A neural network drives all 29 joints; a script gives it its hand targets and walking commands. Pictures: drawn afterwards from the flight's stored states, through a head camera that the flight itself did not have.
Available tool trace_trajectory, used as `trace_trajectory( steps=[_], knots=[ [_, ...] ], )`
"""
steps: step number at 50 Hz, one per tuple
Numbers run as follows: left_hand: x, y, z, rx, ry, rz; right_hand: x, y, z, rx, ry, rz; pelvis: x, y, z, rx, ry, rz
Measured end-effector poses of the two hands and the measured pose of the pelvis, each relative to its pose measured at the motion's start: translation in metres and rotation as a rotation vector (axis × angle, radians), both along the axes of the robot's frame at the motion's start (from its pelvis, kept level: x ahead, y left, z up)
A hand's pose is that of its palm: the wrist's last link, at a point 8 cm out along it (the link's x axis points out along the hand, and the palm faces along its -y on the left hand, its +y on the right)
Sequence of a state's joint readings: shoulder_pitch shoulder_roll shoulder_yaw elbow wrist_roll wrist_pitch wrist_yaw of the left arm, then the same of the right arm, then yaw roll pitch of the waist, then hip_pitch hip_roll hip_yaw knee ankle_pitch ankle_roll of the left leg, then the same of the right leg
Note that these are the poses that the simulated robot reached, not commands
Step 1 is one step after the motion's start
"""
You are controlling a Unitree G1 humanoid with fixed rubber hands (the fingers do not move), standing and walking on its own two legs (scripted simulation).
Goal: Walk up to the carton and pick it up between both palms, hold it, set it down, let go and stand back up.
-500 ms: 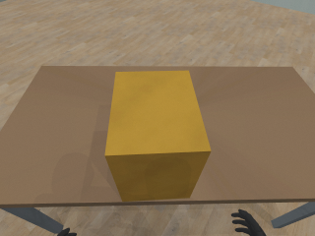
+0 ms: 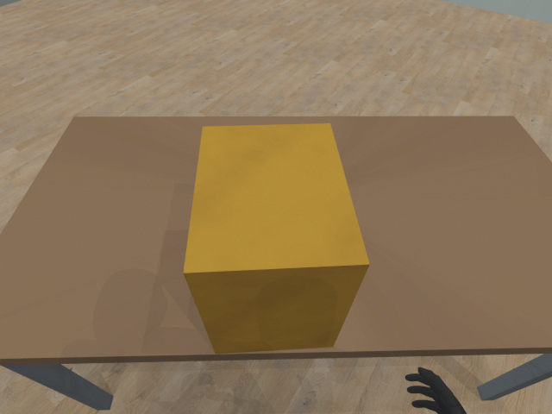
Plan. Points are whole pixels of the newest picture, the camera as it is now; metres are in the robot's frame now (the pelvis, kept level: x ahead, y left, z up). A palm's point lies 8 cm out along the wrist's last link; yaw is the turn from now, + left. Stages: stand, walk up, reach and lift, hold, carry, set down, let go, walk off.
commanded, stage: stand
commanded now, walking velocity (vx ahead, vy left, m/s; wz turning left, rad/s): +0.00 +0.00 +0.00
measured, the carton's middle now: (271, 242) +0.39 +0.02 +0.01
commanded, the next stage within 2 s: none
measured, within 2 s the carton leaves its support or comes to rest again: neither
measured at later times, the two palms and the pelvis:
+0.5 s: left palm out of the picture +0.07 +0.27 -0.11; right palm out of the picture +0.14 -0.24 -0.09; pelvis +0.00 +0.00 +0.00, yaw +0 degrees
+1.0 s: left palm out of the picture +0.05 +0.27 -0.11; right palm out of the picture +0.12 -0.25 -0.09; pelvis -0.01 +0.00 +0.00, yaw +0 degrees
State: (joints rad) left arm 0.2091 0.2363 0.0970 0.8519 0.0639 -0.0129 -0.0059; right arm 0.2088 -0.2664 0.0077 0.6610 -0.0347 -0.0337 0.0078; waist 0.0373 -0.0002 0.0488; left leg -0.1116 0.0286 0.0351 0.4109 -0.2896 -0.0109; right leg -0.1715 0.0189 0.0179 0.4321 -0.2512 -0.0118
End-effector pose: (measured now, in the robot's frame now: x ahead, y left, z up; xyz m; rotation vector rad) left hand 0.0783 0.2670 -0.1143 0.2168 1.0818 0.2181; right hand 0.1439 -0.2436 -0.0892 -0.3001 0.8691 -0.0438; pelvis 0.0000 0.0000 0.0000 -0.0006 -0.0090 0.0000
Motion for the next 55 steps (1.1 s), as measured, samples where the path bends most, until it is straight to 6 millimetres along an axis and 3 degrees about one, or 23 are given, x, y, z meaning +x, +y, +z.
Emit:
trace_trajectory(
  steps=[32, 55],
  knots=[
    [-0.011, 0.001, 0.000, 0.005, 0.012, 0.009, -0.005, 0.000, -0.001, 0.006, -0.011, -0.006, -0.004, 0.000, 0.000, 0.000, -0.022, 0.000],
    [-0.031, 0.000, -0.001, 0.007, 0.029, 0.020, -0.025, -0.003, -0.006, 0.011, 0.009, -0.019, -0.017, -0.002, 0.000, 0.002, -0.045, 0.000]
  ],
)
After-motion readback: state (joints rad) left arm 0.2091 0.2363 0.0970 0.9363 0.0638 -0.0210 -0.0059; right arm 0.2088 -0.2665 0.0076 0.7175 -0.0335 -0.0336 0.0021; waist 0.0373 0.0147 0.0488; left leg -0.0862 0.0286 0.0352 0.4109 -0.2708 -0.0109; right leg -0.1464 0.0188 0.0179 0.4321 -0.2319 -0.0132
